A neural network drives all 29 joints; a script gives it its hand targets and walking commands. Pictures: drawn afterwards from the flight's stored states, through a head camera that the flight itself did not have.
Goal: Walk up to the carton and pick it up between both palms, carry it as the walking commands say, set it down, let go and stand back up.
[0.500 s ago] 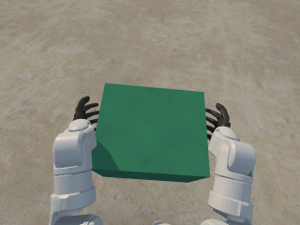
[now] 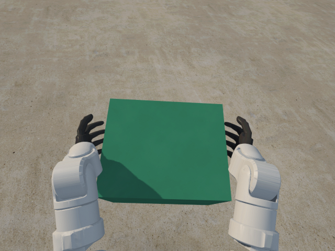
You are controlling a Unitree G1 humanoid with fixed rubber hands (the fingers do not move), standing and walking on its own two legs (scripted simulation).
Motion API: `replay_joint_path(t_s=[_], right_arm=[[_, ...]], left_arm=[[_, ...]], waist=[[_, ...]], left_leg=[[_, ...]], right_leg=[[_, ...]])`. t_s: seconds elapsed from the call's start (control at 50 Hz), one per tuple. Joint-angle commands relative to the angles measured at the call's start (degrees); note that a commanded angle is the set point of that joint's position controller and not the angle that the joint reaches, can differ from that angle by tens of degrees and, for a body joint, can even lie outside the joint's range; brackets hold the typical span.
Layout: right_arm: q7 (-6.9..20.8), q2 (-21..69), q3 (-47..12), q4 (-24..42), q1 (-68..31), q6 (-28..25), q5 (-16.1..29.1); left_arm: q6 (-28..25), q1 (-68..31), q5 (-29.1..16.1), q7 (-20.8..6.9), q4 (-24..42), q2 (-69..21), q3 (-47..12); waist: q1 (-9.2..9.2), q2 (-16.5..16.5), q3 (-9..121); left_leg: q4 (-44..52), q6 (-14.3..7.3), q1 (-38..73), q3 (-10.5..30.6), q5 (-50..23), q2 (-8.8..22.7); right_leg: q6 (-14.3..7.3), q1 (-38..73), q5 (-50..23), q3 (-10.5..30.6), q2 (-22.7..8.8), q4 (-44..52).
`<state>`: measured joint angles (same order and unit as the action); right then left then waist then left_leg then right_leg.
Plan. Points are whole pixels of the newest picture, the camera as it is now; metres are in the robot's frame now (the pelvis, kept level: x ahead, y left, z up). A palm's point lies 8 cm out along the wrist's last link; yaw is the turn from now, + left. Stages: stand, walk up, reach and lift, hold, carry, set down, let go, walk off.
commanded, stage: carry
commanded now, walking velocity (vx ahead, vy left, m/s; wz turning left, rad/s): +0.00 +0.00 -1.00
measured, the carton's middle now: (163, 156) +0.35 +0.01 +0.03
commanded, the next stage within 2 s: none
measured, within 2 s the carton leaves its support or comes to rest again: neither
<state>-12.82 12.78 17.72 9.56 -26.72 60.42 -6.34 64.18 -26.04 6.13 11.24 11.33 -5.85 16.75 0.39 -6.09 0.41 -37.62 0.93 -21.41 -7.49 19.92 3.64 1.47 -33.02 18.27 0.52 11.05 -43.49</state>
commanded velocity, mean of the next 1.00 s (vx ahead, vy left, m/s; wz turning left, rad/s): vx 0.00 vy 0.00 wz -0.84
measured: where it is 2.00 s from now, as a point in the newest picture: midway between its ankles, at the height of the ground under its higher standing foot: outside the picture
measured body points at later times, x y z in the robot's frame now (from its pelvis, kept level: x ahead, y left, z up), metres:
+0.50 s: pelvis -0.06 -0.06 +0.00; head -0.01 -0.05 +0.44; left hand +0.33 -0.06 +0.09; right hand +0.17 -0.36 +0.10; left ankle +0.02 +0.04 -0.72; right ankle +0.02 -0.12 -0.71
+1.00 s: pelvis -0.14 -0.07 +0.00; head -0.10 -0.08 +0.45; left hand +0.19 -0.26 +0.08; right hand -0.10 -0.44 +0.10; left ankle -0.03 -0.02 -0.72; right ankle -0.12 -0.20 -0.71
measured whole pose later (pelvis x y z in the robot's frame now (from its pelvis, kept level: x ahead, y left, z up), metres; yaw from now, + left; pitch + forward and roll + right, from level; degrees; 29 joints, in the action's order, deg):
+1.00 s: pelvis -0.14 -0.07 +0.00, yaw -56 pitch +2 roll +0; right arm -12.2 10.5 20.3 3.5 -29.5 62.5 -6.2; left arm 65.3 -27.5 7.9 13.6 6.5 -6.1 15.1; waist 2.2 -4.1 -1.0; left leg -39.5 0.3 -22.9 -7.7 18.0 5.1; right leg -0.3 -30.9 14.0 -1.0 6.7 -36.3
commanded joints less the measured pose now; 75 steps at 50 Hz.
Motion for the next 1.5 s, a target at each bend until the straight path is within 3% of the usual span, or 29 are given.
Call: replay_joint_path(t_s=[0.0, 0.08, 0.1, 0.14, 0.18, 0.3, 0.4, 0.44, 0.46, 0.48, 0.52, 0.56, 0.62, 0.64, 0.68, 0.72, 0.82, 0.9, 0.94, 0.96, 1.0, 1.04, 1.08, 1.12, 1.14, 1.22, 1.32, 1.4, 1.48], right_arm=[[13.97, 50.69, -47.58, 4.95, -45.94, 0.27, 21.30], [12.25, 46.73, -44.74, 1.76, -42.84, 1.37, 19.95], [11.77, 44.97, -44.12, 1.42, -44.04, 1.67, 19.53], [11.49, 43.36, -43.04, 1.34, -41.31, 2.62, 17.95], [11.98, 45.41, -43.54, 0.57, -45.88, 2.40, 19.92], [13.23, 52.10, -47.42, 1.40, -54.57, 0.81, 24.49], [13.60, 51.45, -46.92, 2.84, -50.75, 0.32, 23.93], [13.81, 50.89, -46.04, 2.43, -47.18, 0.13, 22.73], [13.87, 50.43, -44.34, 2.75, -42.17, 0.07, 21.24], [13.70, 49.16, -44.17, 3.21, -49.02, -0.49, 20.95], [13.53, 47.05, -45.01, 2.54, -50.02, 0.02, 20.36], [12.79, 46.61, -44.03, 2.65, -46.13, 0.77, 19.10], [11.87, 42.58, -42.17, 2.74, -45.41, 1.63, 18.52], [11.54, 41.45, -41.90, 1.97, -47.12, 1.80, 17.97], [11.53, 40.02, -40.98, 0.99, -45.01, 3.26, 17.07], [12.27, 43.18, -41.59, 0.23, -48.94, 3.32, 19.22], [14.25, 50.38, -45.86, 0.96, -56.73, 2.41, 24.54], [14.74, 50.16, -45.62, 1.77, -54.65, 1.61, 24.86], [14.95, 49.86, -44.03, 1.89, -51.21, 0.45, 23.33], [14.77, 49.96, -44.15, 3.34, -54.38, -0.16, 23.42], [14.80, 47.92, -45.57, 4.18, -54.04, 0.19, 23.20], [14.15, 46.66, -45.49, 2.67, -53.76, 0.62, 22.75], [13.52, 45.06, -44.40, -0.23, -51.63, 1.04, 21.58], [13.10, 43.03, -43.32, -1.79, -51.65, 1.60, 20.02], [13.14, 42.19, -42.33, -2.81, -46.32, 3.12, 19.65], [14.32, 44.77, -42.72, -6.48, -57.21, 4.09, 22.46], [15.77, 49.91, -42.33, -8.12, -47.60, 4.29, 23.13], [15.79, 50.21, -43.26, -1.20, -54.00, 1.56, 22.67], [15.15, 48.53, -42.70, -0.18, -48.05, 1.00, 21.07]], left_arm=[[-2.54, -52.88, -22.09, -11.75, 9.61, -52.57, -45.55], [-1.33, -52.49, -24.69, -11.21, 6.08, -52.26, -47.44], [-0.97, -49.94, -24.16, -11.02, 2.85, -52.07, -45.97], [-0.28, -43.68, -23.86, -11.28, -1.70, -52.20, -44.02], [-0.17, -44.71, -22.83, -11.14, -1.92, -52.88, -41.95], [-2.96, -52.45, -20.48, -10.00, 4.65, -53.21, -40.40], [-3.02, -49.42, -18.84, -9.99, 6.10, -52.51, -41.09], [-3.05, -48.87, -18.67, -10.25, 6.94, -52.42, -42.18], [-2.33, -45.08, -19.04, -10.79, 6.91, -55.15, -43.92], [-2.66, -51.67, -19.98, -10.96, 5.71, -55.24, -44.50], [-3.06, -55.13, -21.22, -10.72, 5.85, -52.64, -45.15], [-2.27, -51.54, -22.71, -11.10, 5.06, -52.85, -46.17], [-0.93, -50.75, -23.69, -10.81, 1.18, -53.14, -45.91], [-0.59, -50.13, -23.27, -10.76, -1.28, -52.51, -44.95], [0.64, -43.40, -22.44, -10.74, -5.66, -52.50, -42.47], [0.50, -45.58, -21.58, -10.28, -3.60, -53.13, -41.10], [-1.68, -52.09, -18.80, -9.24, 3.58, -52.86, -39.42], [-2.22, -50.20, -17.26, -8.98, 5.22, -52.07, -40.53], [-2.38, -51.81, -17.50, -9.39, 6.06, -54.37, -43.28], [-2.68, -54.66, -18.66, -9.44, 6.88, -55.52, -44.64], [-3.19, -54.61, -19.60, -9.42, 6.44, -53.94, -45.24], [-3.10, -54.53, -20.53, -9.45, 4.38, -53.06, -44.84], [-2.45, -54.57, -20.73, -9.56, 1.24, -52.10, -44.84], [-1.69, -51.56, -20.84, -10.16, -4.71, -53.22, -43.79], [-0.55, -43.77, -19.87, -10.32, -7.43, -53.75, -42.07], [-0.73, -51.27, -17.38, -9.41, -6.74, -51.98, -38.15], [-0.33, -45.00, -16.61, -10.10, -2.09, -53.85, -37.76], [-2.22, -55.19, -19.29, -11.51, 4.01, -55.28, -42.36], [-2.58, -52.54, -21.12, -12.26, 4.28, -55.53, -45.70]], waist=[[-0.90, 18.52, 30.12], [-0.47, 18.80, 33.65], [-1.55, 14.10, 34.42], [-1.64, -7.97, 36.45], [-1.68, 2.11, 37.17], [-1.46, -1.33, 37.00], [-1.08, -0.58, 39.23], [-0.26, 3.63, 40.22], [0.39, 21.06, 41.85], [-0.79, 32.56, 37.90], [-0.57, 18.72, 31.27], [-0.45, 18.17, 31.24], [-0.71, 17.32, 33.63], [-1.75, 12.08, 34.75], [-1.96, -7.26, 35.10], [-1.74, -0.39, 36.19], [-1.51, -4.14, 35.42], [-1.03, -2.53, 38.30], [0.72, 16.68, 37.73], [-0.08, 28.24, 36.76], [-0.54, 21.45, 34.25], [-0.69, 16.99, 35.49], [-0.36, 13.30, 36.93], [-1.07, 2.69, 39.32], [-1.72, -2.45, 37.62], [-1.21, -0.66, 33.59], [-0.51, -1.32, 33.56], [-0.23, 4.97, 31.53], [-0.76, 10.00, 32.34]], left_leg=[[4.21, -8.89, 26.81, 13.78, -55.68, 26.85], [-8.34, -1.13, 16.13, -1.77, -53.58, 17.53], [-14.82, 0.97, 8.39, -2.28, -42.84, 16.29], [-32.17, 6.99, -18.72, -0.59, 17.15, 3.25], [-35.09, 6.89, -19.70, 5.42, 18.71, 1.96], [-21.97, 5.42, -13.96, 6.74, 7.28, 0.89], [-2.47, 2.26, 3.22, 4.78, 3.28, -1.93], [13.07, -2.86, 20.86, 8.72, 1.51, 5.66], [14.58, -9.46, 24.06, 17.93, -1.12, 18.44], [10.79, -11.85, 20.54, 24.39, -20.70, 28.35], [7.60, -8.79, 21.83, 14.40, -43.73, 27.64], [3.87, -4.12, 18.92, 4.31, -44.45, 22.96], [-6.37, -0.89, 14.01, -2.07, -41.07, 19.00], [-12.49, 1.38, 7.51, -2.33, -34.21, 16.76], [-28.61, 7.78, -17.35, -2.11, 17.98, 4.76], [-32.77, 7.78, -18.18, 4.07, 17.62, 3.18], [-18.26, 5.69, -11.51, 6.41, 8.27, 1.62], [4.65, 1.03, 10.50, 3.40, 4.23, 0.01], [16.54, -5.75, 20.27, 12.72, 2.65, 11.76], [14.73, -8.09, 19.42, 19.44, -11.15, 19.38], [9.29, -6.94, 18.88, 14.86, -38.55, 21.86], [6.04, -3.63, 16.11, 8.28, -39.42, 18.66], [3.62, -0.87, 11.98, 5.06, -33.35, 14.13], [-5.96, 1.98, -0.04, -0.79, -0.36, 8.02], [-13.24, 2.81, -6.87, -2.29, 13.72, 3.71], [-15.90, 0.76, -6.35, 3.15, 9.50, 2.94], [0.09, -3.45, 6.84, -0.94, 8.16, -0.92], [13.61, -4.64, 10.92, -1.92, 6.36, 0.26], [17.28, -4.25, 8.31, 0.70, 4.80, 4.48]], right_leg=[[1.56, -6.79, 15.19, 0.61, -10.56, -13.05], [-0.56, 15.68, 1.34, -5.72, -6.03, 8.66], [-1.55, 23.02, -4.42, -0.38, -8.83, 10.25], [-10.49, 41.69, -72.17, 26.36, -25.45, 5.88], [-12.30, 38.87, -63.68, 27.74, -26.68, 7.69], [-8.30, 33.73, -31.21, 24.46, -20.16, 16.00], [-0.32, 28.72, -25.89, 20.97, -15.46, 20.53], [5.16, 16.24, -19.24, 14.16, -11.45, 17.06], [7.27, 9.83, 1.90, 7.42, -7.64, 2.40], [1.82, 4.62, 12.84, 5.87, -9.06, -10.93], [1.45, -2.40, 15.40, -0.02, -10.21, -11.95], [0.58, 4.98, 11.20, -2.31, -10.35, -2.96], [0.36, 16.65, -0.26, -5.30, -6.76, 8.35], [-1.04, 23.84, -6.08, 0.39, -9.84, 10.25], [-9.58, 38.04, -62.33, 24.40, -25.81, 6.98], [-11.74, 36.03, -56.55, 26.23, -26.67, 8.36], [-7.84, 30.23, -25.61, 22.44, -20.75, 16.80], [-1.63, 21.88, -13.69, 14.42, -17.32, 23.08], [5.36, 11.04, -1.47, 2.38, -10.77, 14.40], [2.49, 9.87, 3.33, -0.27, -10.36, 1.74], [0.68, 8.06, 9.96, -3.06, -11.17, -0.27], [0.27, 15.76, 2.96, -5.81, -10.14, 6.57], [-0.03, 24.23, -8.25, -5.89, -11.55, 11.70], [-3.37, 36.96, -42.64, 4.15, -22.39, 10.97], [-7.50, 37.75, -44.53, 10.54, -27.87, 12.02], [-9.16, 28.84, -19.34, 9.88, -28.21, 20.06], [0.12, 23.40, 5.32, 0.92, -22.36, 30.97], [7.09, 24.16, 4.61, -5.74, -17.79, 32.49], [6.00, 29.17, -3.74, -8.30, -16.49, 25.74]])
